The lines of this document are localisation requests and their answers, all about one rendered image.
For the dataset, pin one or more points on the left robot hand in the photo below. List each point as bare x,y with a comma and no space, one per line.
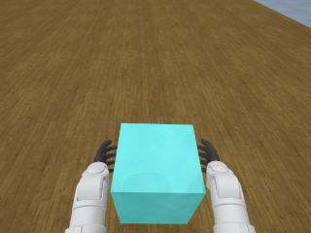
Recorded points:
101,155

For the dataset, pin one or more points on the right robot hand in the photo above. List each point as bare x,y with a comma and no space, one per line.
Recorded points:
210,155

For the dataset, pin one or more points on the carton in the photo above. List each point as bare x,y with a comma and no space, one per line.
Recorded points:
157,176

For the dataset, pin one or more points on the robot left forearm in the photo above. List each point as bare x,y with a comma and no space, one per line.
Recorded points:
90,200

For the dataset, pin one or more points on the robot right forearm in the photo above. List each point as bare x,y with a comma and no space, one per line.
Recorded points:
227,198

